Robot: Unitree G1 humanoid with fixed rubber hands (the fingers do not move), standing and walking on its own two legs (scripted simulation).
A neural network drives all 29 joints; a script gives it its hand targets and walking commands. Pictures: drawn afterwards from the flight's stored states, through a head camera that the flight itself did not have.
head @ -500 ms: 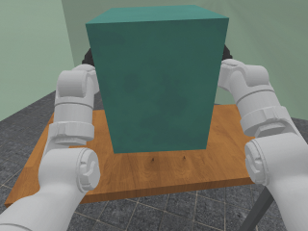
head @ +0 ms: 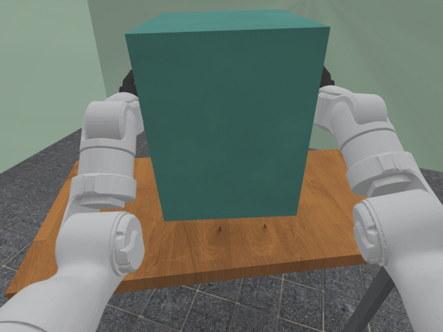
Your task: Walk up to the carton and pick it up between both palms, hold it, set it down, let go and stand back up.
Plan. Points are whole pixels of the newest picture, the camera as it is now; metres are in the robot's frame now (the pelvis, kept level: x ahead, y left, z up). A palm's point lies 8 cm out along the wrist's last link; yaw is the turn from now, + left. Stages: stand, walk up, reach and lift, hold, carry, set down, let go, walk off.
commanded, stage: hold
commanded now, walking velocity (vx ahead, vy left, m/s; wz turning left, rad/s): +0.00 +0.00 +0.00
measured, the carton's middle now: (225, 108) +0.41 +0.00 +0.29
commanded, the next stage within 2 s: none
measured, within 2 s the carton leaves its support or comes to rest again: neither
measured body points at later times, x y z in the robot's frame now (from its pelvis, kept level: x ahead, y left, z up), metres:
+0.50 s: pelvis +0.00 +0.00 +0.00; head -0.09 +0.02 +0.44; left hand +0.39 +0.17 +0.30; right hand +0.39 -0.15 +0.32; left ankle +0.05 +0.10 -0.75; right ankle -0.03 -0.12 -0.75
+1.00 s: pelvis +0.00 +0.00 +0.00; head -0.09 +0.02 +0.44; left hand +0.39 +0.16 +0.31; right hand +0.39 -0.15 +0.32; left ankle +0.05 +0.10 -0.75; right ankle -0.03 -0.12 -0.75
